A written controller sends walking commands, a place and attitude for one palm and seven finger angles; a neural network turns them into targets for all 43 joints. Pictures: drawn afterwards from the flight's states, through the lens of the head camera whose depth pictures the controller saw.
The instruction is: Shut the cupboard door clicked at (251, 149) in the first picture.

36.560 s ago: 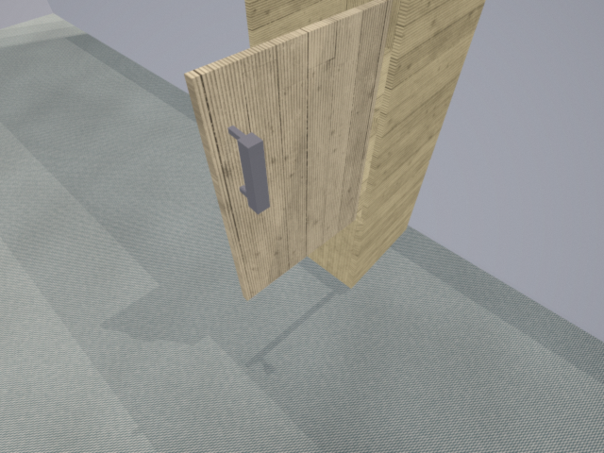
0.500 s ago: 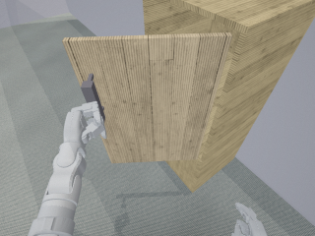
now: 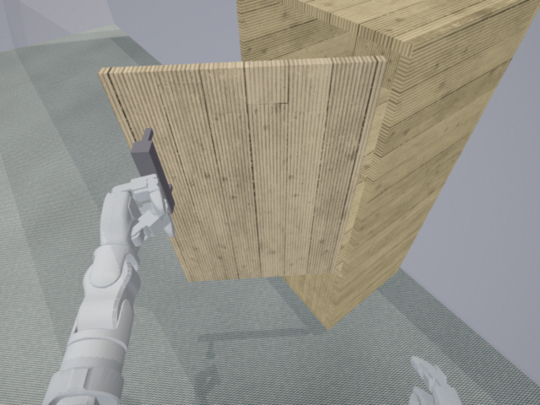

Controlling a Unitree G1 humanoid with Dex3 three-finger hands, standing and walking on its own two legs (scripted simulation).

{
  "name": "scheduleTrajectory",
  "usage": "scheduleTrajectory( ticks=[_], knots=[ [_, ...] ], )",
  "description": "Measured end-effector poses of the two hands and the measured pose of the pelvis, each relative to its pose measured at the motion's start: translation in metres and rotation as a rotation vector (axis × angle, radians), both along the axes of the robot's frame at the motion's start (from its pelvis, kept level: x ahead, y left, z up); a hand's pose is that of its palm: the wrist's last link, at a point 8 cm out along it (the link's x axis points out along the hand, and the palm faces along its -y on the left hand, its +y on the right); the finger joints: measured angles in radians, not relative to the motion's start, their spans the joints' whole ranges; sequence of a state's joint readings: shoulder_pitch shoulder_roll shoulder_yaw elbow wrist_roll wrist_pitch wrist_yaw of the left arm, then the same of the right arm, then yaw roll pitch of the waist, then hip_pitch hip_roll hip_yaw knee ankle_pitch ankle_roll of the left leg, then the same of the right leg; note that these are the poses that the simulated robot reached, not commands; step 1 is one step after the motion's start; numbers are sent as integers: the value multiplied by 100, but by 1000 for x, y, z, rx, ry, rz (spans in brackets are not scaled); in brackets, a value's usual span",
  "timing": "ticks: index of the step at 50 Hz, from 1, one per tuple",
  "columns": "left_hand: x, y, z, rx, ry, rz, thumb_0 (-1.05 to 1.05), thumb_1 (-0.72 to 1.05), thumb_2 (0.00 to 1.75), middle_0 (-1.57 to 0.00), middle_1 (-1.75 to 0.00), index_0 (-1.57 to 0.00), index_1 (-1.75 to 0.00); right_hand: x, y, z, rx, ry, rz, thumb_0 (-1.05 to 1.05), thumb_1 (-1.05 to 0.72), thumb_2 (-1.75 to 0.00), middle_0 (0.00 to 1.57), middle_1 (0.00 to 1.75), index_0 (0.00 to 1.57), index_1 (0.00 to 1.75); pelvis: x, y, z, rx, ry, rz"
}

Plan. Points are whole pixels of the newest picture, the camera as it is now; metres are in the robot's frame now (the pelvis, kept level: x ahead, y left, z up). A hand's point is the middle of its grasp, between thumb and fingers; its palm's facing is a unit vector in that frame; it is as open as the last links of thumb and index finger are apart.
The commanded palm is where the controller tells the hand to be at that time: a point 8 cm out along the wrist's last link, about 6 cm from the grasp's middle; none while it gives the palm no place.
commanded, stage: push the door shut along its arc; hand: left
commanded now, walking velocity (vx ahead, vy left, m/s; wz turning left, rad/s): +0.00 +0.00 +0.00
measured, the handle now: (157, 171) +0.45 +0.22 +0.10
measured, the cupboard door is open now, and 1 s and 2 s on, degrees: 56 41 28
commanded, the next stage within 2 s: pull the fist back off the door in 1.88 s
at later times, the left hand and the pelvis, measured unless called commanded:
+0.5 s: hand (165, 189) +0.41 +0.19 +0.11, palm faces +0.01 -1.00 -0.02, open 3.1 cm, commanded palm +0.40 +0.23 +0.10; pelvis -0.01 +0.01 -0.01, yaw +1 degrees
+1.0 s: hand (189, 163) +0.47 +0.17 +0.11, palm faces -0.12 -0.99 -0.01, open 3.1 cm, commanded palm +0.47 +0.21 +0.10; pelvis -0.01 +0.02 -0.02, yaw +0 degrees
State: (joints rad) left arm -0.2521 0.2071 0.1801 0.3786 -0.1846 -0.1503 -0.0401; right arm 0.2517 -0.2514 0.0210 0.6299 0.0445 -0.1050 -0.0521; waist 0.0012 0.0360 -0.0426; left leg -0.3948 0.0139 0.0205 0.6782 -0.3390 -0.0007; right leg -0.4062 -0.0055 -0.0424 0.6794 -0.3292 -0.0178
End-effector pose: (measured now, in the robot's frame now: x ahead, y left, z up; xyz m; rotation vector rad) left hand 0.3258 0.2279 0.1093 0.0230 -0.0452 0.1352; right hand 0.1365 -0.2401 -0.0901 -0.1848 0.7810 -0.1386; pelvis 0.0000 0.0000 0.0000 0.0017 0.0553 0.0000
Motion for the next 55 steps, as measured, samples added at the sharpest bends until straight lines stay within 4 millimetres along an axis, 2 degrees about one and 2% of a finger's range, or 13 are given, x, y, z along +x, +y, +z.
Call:
scheduleTrajectory(
  ticks=[5, 15, 34, 40, 55],
  knots=[
    [2, 2, -2, 1, 10, -11, 1, 90, 90, -130, -150, -130, -150, 3, 1, 1, -7, -7, 9, 2, -90, -90, 20, 30, 20, 30, -2, 0, 0, -2, 0, 8],
    [35, 12, -3, 3, 31, -71, 3, 90, 92, -130, -150, -130, -150, -7, -2, -4, -32, 44, -5, 1, -90, -90, 20, 30, 20, 30, -4, 3, -3, -7, 25, 14],
    [87, 19, -3, -5, 51, -172, 1, 97, 98, -130, -150, -130, -150, -71, -3, -23, -61, 229, -71, 1, -90, -90, 20, 30, 20, 30, -9, 17, -11, -20, 90, 18],
    [106, 3, 0, -3, 48, -237, 2, 97, 97, -130, -150, -130, -150, -90, -3, -27, -63, 276, -92, 1, -90, -90, 20, 30, 20, 30, -9, 20, -13, -22, 112, 14],
    [142, -8, 1, 0, 71, -284, 1, 91, 90, -130, -150, -129, -150, -127, -11, -33, -77, 377, -143, 1, -90, -90, 20, 30, 20, 30, -11, 17, -20, -28, 169, 10]
  ],
)
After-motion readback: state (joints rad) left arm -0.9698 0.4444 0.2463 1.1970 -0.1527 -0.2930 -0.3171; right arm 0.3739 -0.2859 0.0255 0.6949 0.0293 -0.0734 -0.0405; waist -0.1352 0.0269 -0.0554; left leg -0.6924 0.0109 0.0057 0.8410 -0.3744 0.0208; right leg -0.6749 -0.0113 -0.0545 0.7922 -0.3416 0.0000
